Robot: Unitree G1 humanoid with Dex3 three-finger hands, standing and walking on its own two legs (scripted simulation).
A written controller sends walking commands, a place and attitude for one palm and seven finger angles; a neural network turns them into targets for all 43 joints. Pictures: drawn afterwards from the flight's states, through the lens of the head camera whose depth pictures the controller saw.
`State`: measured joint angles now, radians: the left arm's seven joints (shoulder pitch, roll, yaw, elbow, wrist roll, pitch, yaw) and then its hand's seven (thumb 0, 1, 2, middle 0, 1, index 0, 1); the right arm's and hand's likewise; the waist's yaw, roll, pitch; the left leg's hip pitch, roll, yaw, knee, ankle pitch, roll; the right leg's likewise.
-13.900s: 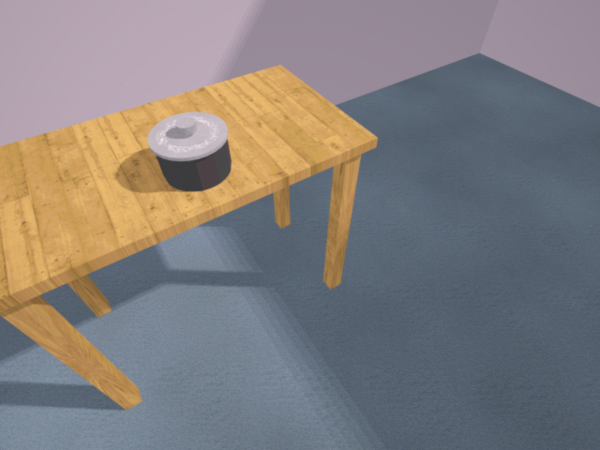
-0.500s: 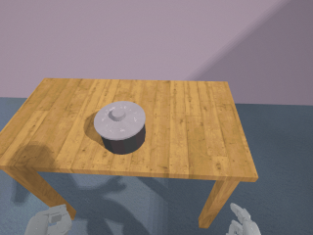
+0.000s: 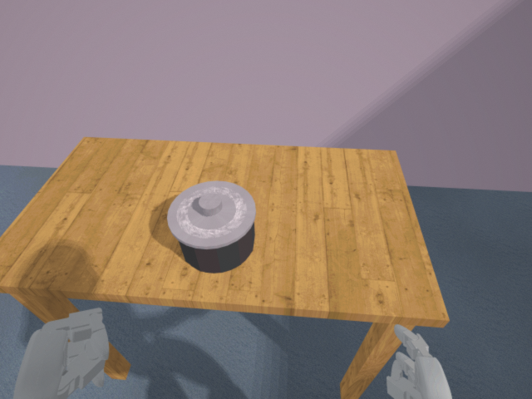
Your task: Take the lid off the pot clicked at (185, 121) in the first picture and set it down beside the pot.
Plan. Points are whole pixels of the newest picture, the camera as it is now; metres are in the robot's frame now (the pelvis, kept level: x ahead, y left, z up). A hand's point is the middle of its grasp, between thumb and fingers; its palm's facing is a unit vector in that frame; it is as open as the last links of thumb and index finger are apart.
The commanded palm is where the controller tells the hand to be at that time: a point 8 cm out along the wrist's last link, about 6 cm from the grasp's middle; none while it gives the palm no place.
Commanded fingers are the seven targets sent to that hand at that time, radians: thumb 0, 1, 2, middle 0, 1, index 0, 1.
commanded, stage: raise the hand higher, near the body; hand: left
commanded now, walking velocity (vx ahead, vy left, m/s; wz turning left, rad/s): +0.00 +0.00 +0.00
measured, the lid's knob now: (210, 204) +0.42 +0.16 +0.05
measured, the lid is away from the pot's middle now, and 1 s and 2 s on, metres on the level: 0.00 0.00 0.00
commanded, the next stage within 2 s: reach forward and open the fingers in 0.24 s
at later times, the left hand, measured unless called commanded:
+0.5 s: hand (86, 325) +0.17 +0.25 +0.09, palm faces +0.09 -0.34 -0.94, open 3.0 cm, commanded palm +0.14 +0.26 +0.13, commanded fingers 0.00 0.64 1.01 -1.20 -1.18 -1.20 -1.18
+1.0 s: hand (92, 300) +0.20 +0.25 +0.10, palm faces -0.21 -0.05 -0.98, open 5.9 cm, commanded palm +0.20 +0.25 +0.16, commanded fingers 0.00 -0.07 1.27 -0.90 -0.29 -0.90 -0.29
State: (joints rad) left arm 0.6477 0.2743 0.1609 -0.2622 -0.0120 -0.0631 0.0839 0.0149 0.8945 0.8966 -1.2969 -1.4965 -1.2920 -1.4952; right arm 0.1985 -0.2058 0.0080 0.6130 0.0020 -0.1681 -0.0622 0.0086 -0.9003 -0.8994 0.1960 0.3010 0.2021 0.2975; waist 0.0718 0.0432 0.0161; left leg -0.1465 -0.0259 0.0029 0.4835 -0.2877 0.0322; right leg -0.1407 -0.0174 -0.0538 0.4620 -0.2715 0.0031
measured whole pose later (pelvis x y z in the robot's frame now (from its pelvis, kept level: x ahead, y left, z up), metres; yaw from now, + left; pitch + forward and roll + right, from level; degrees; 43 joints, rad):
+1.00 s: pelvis -0.03 +0.00 +0.01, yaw +0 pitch -2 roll +0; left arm 0.21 0.63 0.04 -0.21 0.78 0.02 -0.21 0.00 0.19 1.17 -1.02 -0.63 -1.02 -0.63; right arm 0.13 -0.28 0.01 0.60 0.04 0.06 -0.04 0.01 -0.90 -0.90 0.19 0.30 0.20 0.30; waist 0.08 0.13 0.02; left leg -0.19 -0.03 0.00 0.41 -0.19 0.03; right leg -0.19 -0.02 -0.05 0.40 -0.18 0.00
